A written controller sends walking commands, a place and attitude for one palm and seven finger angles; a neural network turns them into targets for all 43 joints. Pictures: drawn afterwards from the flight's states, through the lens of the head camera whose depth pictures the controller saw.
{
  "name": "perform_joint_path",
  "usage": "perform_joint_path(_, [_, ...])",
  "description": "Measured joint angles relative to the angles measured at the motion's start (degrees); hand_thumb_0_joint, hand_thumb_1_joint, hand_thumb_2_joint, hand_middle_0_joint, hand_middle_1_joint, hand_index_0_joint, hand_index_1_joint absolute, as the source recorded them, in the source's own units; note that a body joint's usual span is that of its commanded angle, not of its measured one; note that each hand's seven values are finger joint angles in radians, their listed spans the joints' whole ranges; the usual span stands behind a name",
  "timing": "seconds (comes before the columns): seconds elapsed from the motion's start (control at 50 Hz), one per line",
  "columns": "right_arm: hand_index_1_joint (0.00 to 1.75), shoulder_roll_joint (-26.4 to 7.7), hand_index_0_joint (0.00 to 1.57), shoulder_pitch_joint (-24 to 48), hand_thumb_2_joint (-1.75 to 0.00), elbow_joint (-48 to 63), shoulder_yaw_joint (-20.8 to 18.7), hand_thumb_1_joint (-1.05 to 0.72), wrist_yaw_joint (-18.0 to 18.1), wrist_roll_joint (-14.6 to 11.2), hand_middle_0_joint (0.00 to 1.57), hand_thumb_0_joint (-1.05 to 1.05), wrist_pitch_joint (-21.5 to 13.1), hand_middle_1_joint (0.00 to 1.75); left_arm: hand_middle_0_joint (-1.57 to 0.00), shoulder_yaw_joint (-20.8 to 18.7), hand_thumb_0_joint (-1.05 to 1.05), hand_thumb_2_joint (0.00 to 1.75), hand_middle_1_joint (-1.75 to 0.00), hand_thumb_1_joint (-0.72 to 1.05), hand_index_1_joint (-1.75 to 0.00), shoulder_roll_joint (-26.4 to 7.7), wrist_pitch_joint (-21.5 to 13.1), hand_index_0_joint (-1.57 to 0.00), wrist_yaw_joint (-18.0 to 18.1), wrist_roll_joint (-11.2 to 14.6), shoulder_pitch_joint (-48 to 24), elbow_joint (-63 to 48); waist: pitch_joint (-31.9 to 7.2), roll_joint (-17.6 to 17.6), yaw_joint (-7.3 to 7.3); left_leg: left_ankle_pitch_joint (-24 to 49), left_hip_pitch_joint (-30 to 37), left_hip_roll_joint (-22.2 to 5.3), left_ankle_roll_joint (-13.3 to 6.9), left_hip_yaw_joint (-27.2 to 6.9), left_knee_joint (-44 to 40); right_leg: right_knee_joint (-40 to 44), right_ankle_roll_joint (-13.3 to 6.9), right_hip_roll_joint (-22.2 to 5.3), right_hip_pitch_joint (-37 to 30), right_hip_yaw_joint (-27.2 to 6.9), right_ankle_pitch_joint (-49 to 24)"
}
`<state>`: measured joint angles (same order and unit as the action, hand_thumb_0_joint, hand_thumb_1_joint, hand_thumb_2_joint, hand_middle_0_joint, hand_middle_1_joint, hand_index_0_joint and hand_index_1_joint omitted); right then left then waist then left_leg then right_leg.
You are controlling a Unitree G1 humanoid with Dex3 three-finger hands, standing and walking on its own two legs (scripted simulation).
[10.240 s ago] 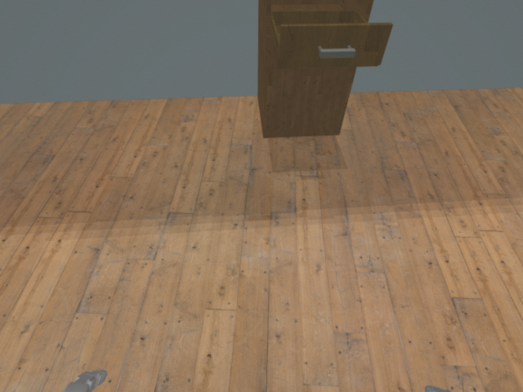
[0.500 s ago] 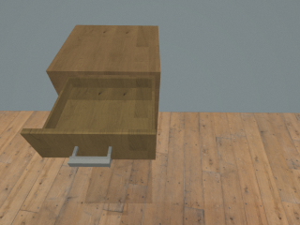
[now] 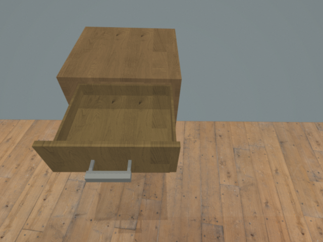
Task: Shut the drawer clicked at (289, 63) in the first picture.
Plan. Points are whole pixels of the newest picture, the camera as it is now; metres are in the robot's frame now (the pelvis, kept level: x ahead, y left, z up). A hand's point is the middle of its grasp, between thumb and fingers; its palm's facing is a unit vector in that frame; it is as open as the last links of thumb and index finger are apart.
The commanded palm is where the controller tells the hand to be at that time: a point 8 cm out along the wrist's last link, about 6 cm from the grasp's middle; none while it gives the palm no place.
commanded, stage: shuffle to correct the standing spot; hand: left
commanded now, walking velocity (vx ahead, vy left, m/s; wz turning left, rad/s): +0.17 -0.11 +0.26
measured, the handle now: (109, 169) +0.34 +0.18 -0.08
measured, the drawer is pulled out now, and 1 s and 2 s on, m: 0.30 0.30 0.30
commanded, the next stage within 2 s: come to a stop and stand still in 0.10 s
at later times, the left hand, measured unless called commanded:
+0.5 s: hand out of the picture +0.04 +0.14 -0.18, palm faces +0.11 -0.97 -0.20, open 7.3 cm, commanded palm none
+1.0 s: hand out of the picture +0.05 +0.13 -0.17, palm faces +0.07 -0.97 -0.23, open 7.4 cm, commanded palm none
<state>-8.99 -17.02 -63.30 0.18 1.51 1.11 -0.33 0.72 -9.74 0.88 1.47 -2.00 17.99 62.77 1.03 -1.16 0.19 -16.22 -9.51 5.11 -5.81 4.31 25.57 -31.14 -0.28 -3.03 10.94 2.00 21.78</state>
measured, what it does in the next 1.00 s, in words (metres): shifts its weight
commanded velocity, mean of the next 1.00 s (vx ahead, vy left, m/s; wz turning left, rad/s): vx -0.02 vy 0.00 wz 0.03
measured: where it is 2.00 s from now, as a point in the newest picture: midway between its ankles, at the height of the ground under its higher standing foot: outside the picture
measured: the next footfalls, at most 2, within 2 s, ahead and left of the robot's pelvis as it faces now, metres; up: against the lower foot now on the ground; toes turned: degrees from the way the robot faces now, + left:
none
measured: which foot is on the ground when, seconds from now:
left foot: down 0.00-1.00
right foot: down 0.00-1.00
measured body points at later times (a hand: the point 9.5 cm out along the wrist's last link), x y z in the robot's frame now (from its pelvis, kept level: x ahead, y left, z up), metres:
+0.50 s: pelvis +0.06 -0.02 -0.01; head +0.08 -0.02 +0.44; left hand +0.04 +0.19 -0.17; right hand +0.11 -0.25 -0.17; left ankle +0.04 +0.07 -0.74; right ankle +0.04 -0.13 -0.74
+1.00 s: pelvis +0.03 -0.05 +0.00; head +0.04 -0.06 +0.45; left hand +0.04 +0.18 -0.15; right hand +0.06 -0.28 -0.16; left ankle +0.04 +0.07 -0.74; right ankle +0.03 -0.13 -0.74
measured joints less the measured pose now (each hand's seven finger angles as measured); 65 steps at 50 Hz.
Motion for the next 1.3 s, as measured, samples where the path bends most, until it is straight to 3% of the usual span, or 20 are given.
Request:
perform_joint_path(0.08, [0.3,0.14,0.2,-1.27,-0.9,-0.6,-0.25,-0.91,0.28,0.02,0.2,0.01,-0.45,0.3,-0.2,-0.08,0.0,0.9,-0.3,0.91,-0.3,0.07,-0.31,-0.2,-0.23,0.02,0.69,0.49,0.29,-0.02,0.35,-0.7,-0.02,0.33,0.18,-0.11,0.26,-1.72,-0.28,0.23,1.9,1.16,0.48])
perform_joint_path(0.18, [0.3,-0.15,0.2,-3.21,-0.9,-2.23,-0.27,-0.91,0.53,-0.18,0.2,0.01,-0.37,0.3,-0.2,-0.32,0.0,0.9,-0.3,0.9,-0.3,1.13,-1.47,-0.2,0.08,0.42,0.55,0.39,-0.26,2.39,0.51,-3.7,-0.99,-0.89,1.31,-2.98,4.22,0.41,-0.6,1.82,-0.37,3.49,-1.26])
perform_joint_path(0.28, [0.3,1.03,0.2,-1.47,-0.9,-2.54,-0.49,-0.91,0.31,-0.14,0.2,0.01,0.32,0.3,-0.2,-0.85,0.0,0.9,-0.3,0.9,-0.3,1.15,-2.78,-0.2,0.95,0.17,1.4,-0.27,0.29,1.14,-0.19,-11.88,-6.69,-3.71,3.12,-1.17,17.5,1.14,-2.05,2.8,-2.82,5.65,0.52])
perform_joint_path(0.3, [0.3,1.14,0.2,-0.66,-0.9,-2.26,-0.51,-0.91,0.35,-0.23,0.2,0.01,0.27,0.3,-0.2,-0.81,0.0,0.9,-0.3,0.9,-0.3,1.24,-2.58,-0.2,1.07,0.13,1.51,-0.13,0.75,0.66,-0.37,-11.76,-7.01,-4.17,3.43,-0.78,16.84,1.1,-2.04,2.77,-3.37,5.66,0.78])
perform_joint_path(0.32, [0.3,1.12,0.2,0.2,-0.9,-1.83,-0.47,-0.91,0.38,-0.28,0.2,0.01,0.0,0.3,-0.2,-0.69,0.0,0.9,-0.3,0.9,-0.3,1.41,-2.26,-0.2,1.11,0.28,1.55,0.09,1.35,0.3,-0.44,-8.19,-6.45,-4.5,3.65,-0.54,13.21,0.32,-1.91,2.65,-3.6,5.57,1.23])
perform_joint_path(0.34, [0.3,0.77,0.2,0.92,-0.9,-1.16,-0.44,-0.91,0.44,-0.22,0.2,0.01,-0.56,0.3,-0.2,-0.49,0.0,0.9,-0.3,0.9,-0.3,1.8,-1.87,-0.2,1.06,0.6,1.46,0.29,2.03,0.71,-0.38,0.22,-5.68,-5.02,3.39,-1.05,9.22,-1.8,-1.67,2.84,-3.17,5.71,1.7])
perform_joint_path(0.36, [0.3,0.61,0.2,1.76,-0.9,-0.79,-0.47,-0.91,0.69,-0.14,0.2,0.01,-1.07,0.3,-0.2,-0.31,0.0,0.9,-0.3,0.9,-0.3,2.08,-1.41,-0.2,1.0,1.11,1.03,0.7,2.79,0.63,-0.29,1.96,-5.18,-4.85,3.12,-1.03,9.19,-4.76,-1.13,2.43,-2.46,5.6,2.02])
perform_joint_path(0.44, [0.3,0.19,0.2,3.77,-0.9,0.2,-0.53,-0.92,1.27,-0.33,0.2,0.01,-0.73,0.3,-0.2,-0.05,0.0,0.9,-0.3,0.9,-0.3,2.7,0.28,-0.2,1.06,1.46,-0.67,0.68,2.64,-0.14,-1.1,-2.64,-2.21,-2.99,2.54,0.18,6.52,-7.47,0.35,0.55,0.3,2.65,5.73])
perform_joint_path(0.48, [0.3,-0.18,0.2,4.89,-0.9,0.67,-0.55,-0.92,1.37,-0.54,0.2,0.01,-0.17,0.3,-0.2,-0.11,0.0,0.9,-0.3,0.9,-0.3,2.61,-0.03,-0.2,1.28,1.07,-1.86,-0.21,3.11,-0.03,-1.3,-2.29,-1.94,-2.35,2.77,0.01,5.82,-2.65,0.21,-0.16,0.2,2.08,-3.35])
perform_joint_path(0.72, [0.3,-0.78,0.2,8.2,-0.9,3.26,-1.34,-0.91,0.15,-0.68,0.2,0.01,0.89,0.3,-0.2,-1.16,0.01,0.9,-0.3,0.91,-0.3,-0.99,-0.62,-0.2,1.57,0.72,-4.12,-3.83,2.96,1.43,-0.91,1.4,-2.04,-4.25,4.86,-0.87,1.43,1.29,-1.7,1.99,0.29,2.98,-3.72])
perform_joint_path(0.96, [0.3,-1.06,0.2,4.2,-0.9,0.24,-0.43,-0.91,-0.61,-0.44,0.2,0.01,1.57,0.3,-0.2,-0.16,0.0,0.9,-0.3,0.9,-0.3,-0.45,-0.72,-0.2,0.62,0.78,-3.48,-2.99,1.36,1.49,-0.3,3.62,-1.01,-5.74,5.98,-1.36,-0.57,4.58,-2.9,3.65,-1.29,3.49,-6.46])
perform_joint_path(1.3, [0.3,1.61,0.19,-2.0,-0.9,-3.86,0.45,-0.91,-0.21,-0.48,0.2,0.01,0.79,0.3,-0.2,0.13,0.0,0.9,-0.3,0.9,-0.3,1.62,-1.02,-0.2,0.5,1.2,0.14,0.44,2.18,1.57,0.05,4.34,-2.13,-6.4,6.21,-1.49,-1.0,6.21,-3.31,4.39,-0.67,3.62,-7.84])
